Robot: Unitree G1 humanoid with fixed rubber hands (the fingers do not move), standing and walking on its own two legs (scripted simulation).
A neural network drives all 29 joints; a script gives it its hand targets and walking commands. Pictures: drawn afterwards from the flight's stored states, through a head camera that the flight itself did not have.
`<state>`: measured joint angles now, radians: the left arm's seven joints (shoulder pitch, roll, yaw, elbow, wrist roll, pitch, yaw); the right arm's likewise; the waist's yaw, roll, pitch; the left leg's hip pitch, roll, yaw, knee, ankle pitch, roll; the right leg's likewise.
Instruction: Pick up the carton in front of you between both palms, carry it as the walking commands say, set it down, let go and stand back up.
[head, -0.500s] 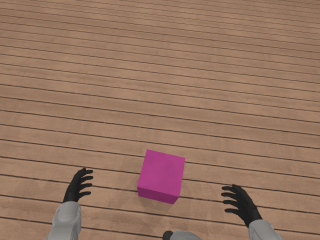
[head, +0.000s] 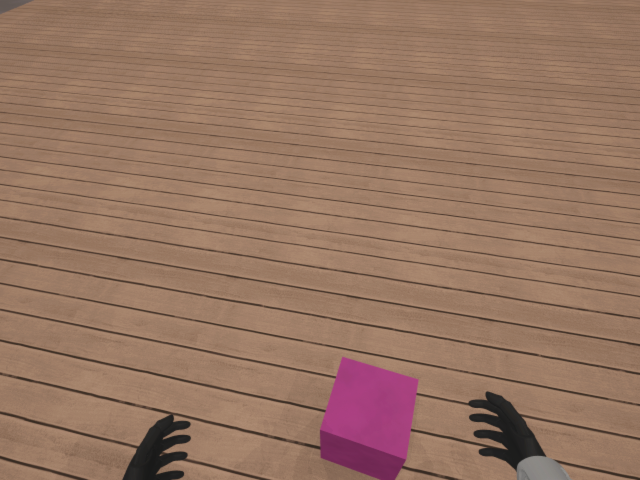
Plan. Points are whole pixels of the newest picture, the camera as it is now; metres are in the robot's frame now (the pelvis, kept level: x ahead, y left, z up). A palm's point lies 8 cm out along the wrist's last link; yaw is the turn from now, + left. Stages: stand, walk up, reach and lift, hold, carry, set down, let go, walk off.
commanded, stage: let go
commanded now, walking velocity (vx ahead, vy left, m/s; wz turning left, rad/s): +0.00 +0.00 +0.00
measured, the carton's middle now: (367, 420) +0.42 -0.12 -0.65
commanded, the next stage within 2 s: stand in 0.22 s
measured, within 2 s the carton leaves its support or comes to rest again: neither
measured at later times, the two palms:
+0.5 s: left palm out of the picture +0.12 +0.26 -0.07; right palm out of the picture +0.15 -0.31 -0.10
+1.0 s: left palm out of the picture +0.12 +0.26 -0.08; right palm out of the picture +0.15 -0.33 -0.10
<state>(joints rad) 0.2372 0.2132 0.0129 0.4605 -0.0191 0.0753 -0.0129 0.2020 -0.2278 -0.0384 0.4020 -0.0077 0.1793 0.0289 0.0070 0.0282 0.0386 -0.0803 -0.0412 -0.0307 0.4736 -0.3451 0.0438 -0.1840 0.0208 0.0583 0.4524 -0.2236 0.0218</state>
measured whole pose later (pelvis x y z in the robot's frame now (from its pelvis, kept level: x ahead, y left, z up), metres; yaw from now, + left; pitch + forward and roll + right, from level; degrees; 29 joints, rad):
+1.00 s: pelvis +0.02 -0.04 +0.00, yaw +3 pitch -1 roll +0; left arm 0.16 0.33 0.05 0.86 0.03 0.00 0.01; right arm 0.18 -0.37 -0.02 0.81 -0.03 -0.01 -0.03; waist 0.01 0.05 0.00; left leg -0.07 -0.01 -0.08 0.42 -0.34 -0.01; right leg -0.19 0.04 0.00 0.48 -0.26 -0.04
